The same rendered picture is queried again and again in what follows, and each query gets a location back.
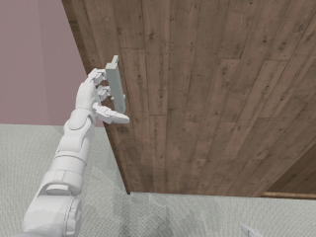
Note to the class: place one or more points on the handle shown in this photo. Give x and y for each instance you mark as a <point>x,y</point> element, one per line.
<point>112,71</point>

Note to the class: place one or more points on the robot left forearm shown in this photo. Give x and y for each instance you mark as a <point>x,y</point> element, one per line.
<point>65,176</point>

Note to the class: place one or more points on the wardrobe door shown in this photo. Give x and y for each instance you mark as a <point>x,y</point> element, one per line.
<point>220,94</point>
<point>300,178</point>

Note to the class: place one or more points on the left robot hand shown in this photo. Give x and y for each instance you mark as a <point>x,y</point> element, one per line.
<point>88,95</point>

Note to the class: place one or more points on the robot left upper arm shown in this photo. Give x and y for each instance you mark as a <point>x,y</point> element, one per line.
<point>53,216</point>

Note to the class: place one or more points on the right robot hand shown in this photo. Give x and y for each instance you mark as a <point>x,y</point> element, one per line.
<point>250,232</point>

